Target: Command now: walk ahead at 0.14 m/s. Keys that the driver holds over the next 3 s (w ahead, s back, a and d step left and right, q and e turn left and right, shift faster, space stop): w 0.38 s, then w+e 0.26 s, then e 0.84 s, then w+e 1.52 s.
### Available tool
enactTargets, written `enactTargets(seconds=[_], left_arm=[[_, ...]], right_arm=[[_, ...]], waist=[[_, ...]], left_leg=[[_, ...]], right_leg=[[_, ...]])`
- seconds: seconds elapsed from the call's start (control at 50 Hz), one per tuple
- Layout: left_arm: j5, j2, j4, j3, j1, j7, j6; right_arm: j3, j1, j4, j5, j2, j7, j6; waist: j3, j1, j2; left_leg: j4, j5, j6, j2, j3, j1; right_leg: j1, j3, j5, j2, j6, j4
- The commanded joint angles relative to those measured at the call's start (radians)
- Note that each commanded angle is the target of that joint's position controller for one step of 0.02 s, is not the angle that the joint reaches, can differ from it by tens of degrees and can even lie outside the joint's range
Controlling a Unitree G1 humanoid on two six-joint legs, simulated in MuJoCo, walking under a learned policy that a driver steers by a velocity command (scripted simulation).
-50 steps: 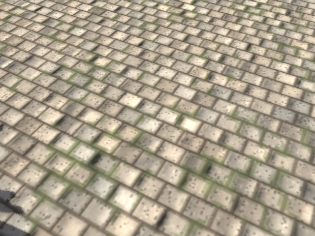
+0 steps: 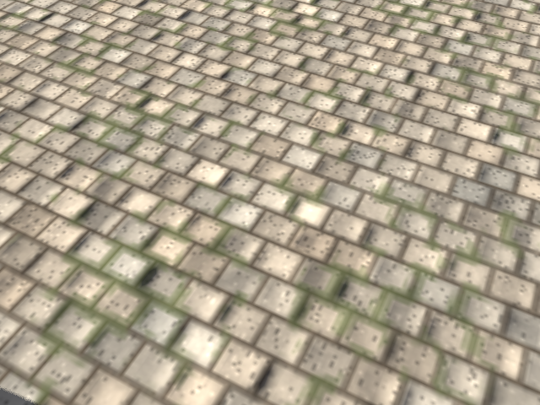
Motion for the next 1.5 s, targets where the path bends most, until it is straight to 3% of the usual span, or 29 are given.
enactTargets(seconds=[0.02, 0.12, 0.18, 0.22, 0.24, 0.26, 0.28, 0.32, 0.38, 0.46, 0.54, 0.6, 0.64, 0.66, 0.68, 0.7, 0.72, 0.74, 0.78, 0.88, 1.08, 1.1, 1.12, 1.14, 1.16, 1.18, 1.22, 1.36, 1.5], left_arm=[[-0.009, 0.114, -0.031, 0.022, 0.025, 0.008, -0.01], [-0.016, 0.042, -0.078, 0.009, -0.006, -0.024, -0.083], [-0.032, 0.033, -0.081, 0.007, 0.047, -0.042, -0.112], [-0.024, 0.089, -0.004, 0.031, 0.268, -0.04, -0.118], [-0.025, 0.218, 0.034, 0.069, 0.424, -0.044, -0.122], [-0.01, 0.227, 0.033, 0.063, 0.472, -0.054, -0.132], [0.001, 0.152, 0.008, 0.039, 0.387, -0.051, -0.142], [-0.001, 0.106, -0.033, 0.022, 0.291, -0.058, -0.143], [0.005, 0.051, -0.04, -0.002, 0.31, -0.052, -0.115], [0.007, 0.113, -0.08, 0.003, 0.294, -0.022, -0.101], [-0.017, 0.151, -0.082, 0.026, 0.328, -0.011, -0.106], [-0.016, 0.162, -0.095, 0.042, 0.302, -0.011, -0.096], [0.002, 0.149, -0.13, 0.04, 0.262, -0.018, -0.082], [0.027, 0.091, -0.175, 0.022, 0.268, -0.02, -0.08], [-0.014, -0.067, -0.19, -0.011, 0.412, -0.018, -0.093], [-0.035, 0.061, -0.186, 0.019, 0.36, -0.013, -0.101], [-0.044, 0.104, -0.207, 0.036, 0.283, -0.007, -0.096], [-0.034, 0.11, -0.204, 0.045, 0.256, 0.002, -0.085], [-0.024, 0.087, -0.217, 0.064, 0.268, 0.006, -0.053], [-0.014, 0.073, -0.329, 0.07, 0.145, -0.003, -0.008], [-0.009, 0.134, -0.464, 0.088, -0.015, -0.073, 0.01], [-0.004, 0.162, -0.456, 0.102, 0.03, -0.066, 0.007], [-0.001, 0.274, -0.451, 0.139, 0.106, -0.044, 0.004], [0.02, 0.381, -0.477, 0.152, 0.105, -0.03, 0.001], [0.027, 0.304, -0.485, 0.127, 0.132, -0.044, -0.019], [0.021, 0.278, -0.495, 0.119, 0.081, -0.048, -0.035], [-0.009, 0.23, -0.509, 0.105, -0.017, -0.035, -0.036], [-0.001, 0.248, -0.535, 0.107, -0.02, -0.003, -0.02], [-0.001, 0.244, -0.556, 0.105, -0.035, -0.005, -0.001]], right_arm=[[-0.027, 0.041, -0.024, 0.01, -0.125, -0.008, -0.008], [-0.051, 0.156, -0.003, 0.029, -0.177, 0.014, -0.058], [-0.051, 0.066, -0.038, 0.034, -0.176, 0.022, -0.069], [-0.042, -0.063, -0.09, 0.033, -0.142, 0.028, -0.074], [-0.029, -0.099, -0.134, 0.026, -0.081, 0.027, -0.091], [-0.029, -0.101, -0.151, 0.029, -0.088, 0.024, -0.111], [-0.035, -0.082, -0.141, 0.044, -0.104, 0.034, -0.122], [-0.037, -0.073, -0.126, 0.045, -0.096, 0.051, -0.13], [-0.048, -0.118, -0.138, 0.03, -0.084, 0.067, -0.119], [-0.021, -0.316, -0.223, 0.018, -0.028, 0.072, -0.113], [-0.025, -0.4, -0.272, 0.03, -0.086, 0.081, -0.116], [-0.053, -0.321, -0.268, 0.031, -0.155, 0.078, -0.125], [-0.095, -0.036, -0.196, 0.035, -0.23, 0.061, -0.122], [-0.113, 0.114, -0.184, 0.007, -0.321, 0.048, -0.116], [-0.104, 0.089, -0.19, -0.025, -0.336, 0.062, -0.113], [-0.075, -0.002, -0.216, -0.015, -0.218, 0.067, -0.117], [-0.059, -0.09, -0.228, -0.005, -0.159, 0.065, -0.118], [-0.051, -0.145, -0.229, -0.003, -0.134, 0.069, -0.119], [-0.049, -0.189, -0.21, -0.026, -0.115, 0.07, -0.121], [-0.069, -0.214, -0.189, -0.024, -0.183, 0.033, -0.113], [-0.093, -0.19, -0.199, 0.033, -0.259, 0.01, -0.031], [-0.09, -0.153, -0.189, 0.032, -0.236, 0.012, -0.025], [-0.082, -0.102, -0.192, 0.004, -0.203, 0.017, -0.024], [-0.059, -0.113, -0.245, -0.037, -0.14, 0.025, -0.028], [-0.066, -0.166, -0.247, -0.019, -0.173, 0.033, -0.032], [-0.072, -0.202, -0.26, 0.013, -0.196, 0.034, -0.031], [-0.079, -0.204, -0.244, 0.0, -0.204, 0.015, -0.023], [-0.068, -0.209, -0.252, -0.001, -0.159, 0.008, -0.01], [-0.074, -0.191, -0.262, 0.011, -0.182, 0.028, -0.027]], waist=[[0.093, -0.007, 0.014], [0.116, -0.049, 0.168], [0.147, 0.018, 0.18], [0.101, 0.116, 0.062], [0.04, 0.153, -0.236], [-0.002, 0.145, -0.288], [0.046, 0.087, -0.143], [0.075, 0.04, -0.055], [0.068, 0.03, -0.079], [0.12, 0.044, -0.067], [0.131, 0.034, -0.105], [0.056, -0.037, -0.126], [-0.14, -0.175, -0.131], [-0.31, -0.197, 0.022], [-0.468, -0.087, 0.359], [-0.35, -0.086, 0.246], [-0.203, -0.063, 0.165], [-0.141, -0.031, 0.056], [-0.097, 0.023, 0.091], [-0.046, 0.04, 0.099], [-0.075, 0.015, 0.081], [-0.102, 0.031, 0.039], [-0.153, 0.04, -0.135], [-0.19, -0.008, -0.358], [-0.31, 0.05, -0.202], [-0.254, 0.037, -0.136], [-0.174, -0.007, -0.058], [-0.17, -0.018, -0.109], [-0.162, -0.004, -0.159]], left_leg=[[-0.11, -0.393, 0.071, 0.007, -0.026, -0.174], [-0.255, -0.504, 0.205, 0.215, -0.349, -0.073], [-0.264, -0.394, 0.218, 0.259, -0.39, -0.16], [-0.033, -0.102, 0.124, 0.119, -0.17, -0.339], [0.34, -0.016, 0.039, -0.037, 0.046, -0.518], [0.599, -0.214, 0.029, -0.059, -0.011, -0.655], [0.747, -0.186, 0.054, 0.004, -0.078, -0.727], [0.758, -0.027, 0.087, 0.074, -0.055, -0.768], [0.628, 0.087, 0.07, 0.11, 0.005, -0.691], [0.267, 0.245, 0.007, 0.053, 0.06, -0.534], [0.074, 0.338, 0.008, 0.023, 0.033, -0.409], [0.025, 0.291, 0.041, -0.004, 0.021, -0.274], [0.046, 0.247, 0.092, 0.006, 0.008, 0.124], [0.061, 0.221, 0.148, 0.235, -0.241, 0.409], [-0.136, 0.173, 0.295, 0.46, -0.717, 0.593], [-0.181, 0.259, 0.255, 0.409, -0.671, 0.457], [-0.159, 0.426, 0.219, 0.387, -0.445, 0.295], [-0.155, 0.596, 0.199, 0.345, -0.283, 0.144], [-0.196, 0.644, 0.179, 0.282, -0.103, -0.045], [-0.287, 0.627, 0.246, 0.3, 0.033, -0.117], [-0.069, 0.505, 0.139, 0.317, 0.149, 0.062], [0.054, 0.497, 0.093, 0.271, 0.183, 0.038], [0.303, 0.32, 0.013, 0.181, 0.238, -0.105], [0.63, -0.352, -0.073, 0.003, 0.215, -0.463], [0.769, -0.398, -0.056, -0.009, -0.011, -0.498], [0.795, -0.319, -0.035, 0.011, -0.038, -0.533], [0.696, -0.168, -0.028, 0.051, -0.055, -0.528], [0.404, -0.039, -0.067, -0.006, -0.062, -0.381], [0.18, -0.037, -0.048, -0.037, -0.07, -0.251]], right_leg=[[-0.075, 0.003, -0.398, 0.013, -0.052, -0.057], [-0.25, -0.049, -0.204, 0.041, -0.052, 0.186], [-0.142, -0.027, -0.18, 0.017, -0.108, 0.114], [0.2, 0.069, -0.063, -0.019, -0.124, -0.077], [0.382, 0.413, -0.104, -0.204, -0.216, -0.223], [0.448, 0.719, -0.048, -0.367, -0.307, -0.313], [0.427, 0.66, 0.013, -0.378, -0.3, -0.29], [0.389, 0.434, 0.12, -0.299, -0.241, -0.299], [0.322, 0.222, 0.339, -0.21, -0.182, -0.33], [0.123, 0.149, 0.329, -0.152, -0.193, -0.398], [0.13, 0.176, 0.311, -0.192, -0.185, -0.407], [0.23, 0.177, 0.582, -0.215, -0.147, -0.265], [0.117, 0.13, 0.686, -0.133, -0.093, 0.089], [-0.088, 0.089, 0.326, -0.03, -0.056, 0.416], [-0.367, 0.122, -0.334, 0.11, -0.013, 0.739], [-0.415, 0.197, -0.327, 0.046, -0.018, 0.844], [-0.443, 0.152, -0.257, 0.008, -0.02, 0.852], [-0.386, 0.128, -0.2, -0.04, -0.011, 0.824], [-0.269, 0.118, -0.151, -0.089, -0.008, 0.75], [-0.307, 0.074, -0.023, -0.104, 0.011, 0.525], [-0.181, -0.047, 0.081, -0.022, -0.061, 0.067], [-0.077, -0.046, 0.179, 0.01, -0.091, -0.017], [0.111, 0.131, 0.57, -0.094, -0.152, -0.077], [0.308, 0.527, 0.845, -0.343, -0.369, -0.08], [0.306, 0.586, 0.742, -0.365, -0.421, -0.114], [0.264, 0.486, 0.683, -0.322, -0.378, -0.128], [0.152, 0.373, 0.501, -0.235, -0.273, -0.145], [0.044, 0.359, 0.348, -0.165, -0.255, -0.168], [-0.002, 0.483, 0.108, -0.134, -0.227, -0.171]])
Next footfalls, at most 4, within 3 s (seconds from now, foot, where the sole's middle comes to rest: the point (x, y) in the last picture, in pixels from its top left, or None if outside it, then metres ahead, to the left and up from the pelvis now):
0.64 left None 0.43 0.11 -0.77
1.12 right None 0.46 -0.15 -0.77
1.58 left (263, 393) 0.55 0.05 -0.77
2.06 right None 0.50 -0.34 -0.77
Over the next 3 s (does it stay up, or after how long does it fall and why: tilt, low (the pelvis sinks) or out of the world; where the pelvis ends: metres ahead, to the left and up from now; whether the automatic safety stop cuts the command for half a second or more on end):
stays up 0.71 -0.62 0.00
